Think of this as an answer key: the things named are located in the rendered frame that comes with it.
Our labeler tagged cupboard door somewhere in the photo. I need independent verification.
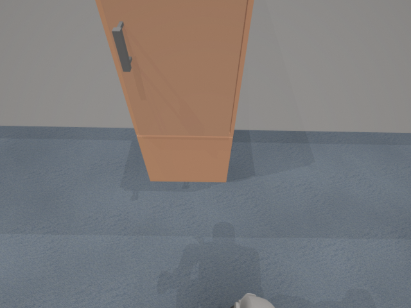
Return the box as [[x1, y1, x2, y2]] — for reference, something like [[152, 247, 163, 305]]
[[100, 0, 247, 136]]

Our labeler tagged handle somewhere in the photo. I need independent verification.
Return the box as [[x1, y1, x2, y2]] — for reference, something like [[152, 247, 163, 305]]
[[112, 21, 132, 72]]

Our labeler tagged right robot shin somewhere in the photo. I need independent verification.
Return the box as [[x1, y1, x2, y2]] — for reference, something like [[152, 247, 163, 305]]
[[243, 293, 256, 298]]

